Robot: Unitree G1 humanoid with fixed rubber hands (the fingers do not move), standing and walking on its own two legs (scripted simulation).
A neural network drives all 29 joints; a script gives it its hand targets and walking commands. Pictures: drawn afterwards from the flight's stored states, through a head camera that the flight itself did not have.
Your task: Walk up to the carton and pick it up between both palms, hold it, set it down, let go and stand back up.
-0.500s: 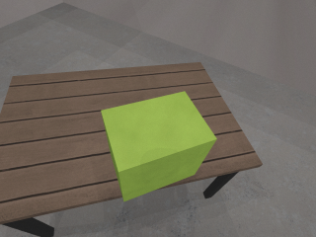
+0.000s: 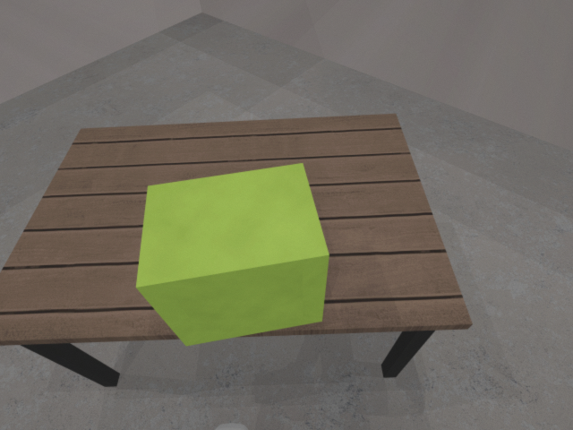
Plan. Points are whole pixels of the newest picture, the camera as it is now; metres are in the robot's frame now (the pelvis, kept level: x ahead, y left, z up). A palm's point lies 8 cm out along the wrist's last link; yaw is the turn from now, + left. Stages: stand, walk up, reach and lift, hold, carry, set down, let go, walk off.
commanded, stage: walk up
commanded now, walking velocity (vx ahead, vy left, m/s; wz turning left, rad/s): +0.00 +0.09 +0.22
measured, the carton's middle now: (241, 258) +0.43 +0.08 -0.09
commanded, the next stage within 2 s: stand in 1.02 s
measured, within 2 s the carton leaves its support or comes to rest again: neither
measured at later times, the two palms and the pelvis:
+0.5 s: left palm out of the picture -0.09 +0.17 -0.14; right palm out of the picture +0.11 -0.22 -0.13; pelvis +0.00 -0.01 +0.00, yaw +8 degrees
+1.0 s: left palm out of the picture -0.04 +0.23 -0.14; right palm out of the picture +0.02 -0.18 -0.13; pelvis +0.02 +0.03 +0.01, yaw +6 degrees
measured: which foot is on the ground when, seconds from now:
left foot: up 0.00-0.48, down 0.50-1.00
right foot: down 0.00-1.00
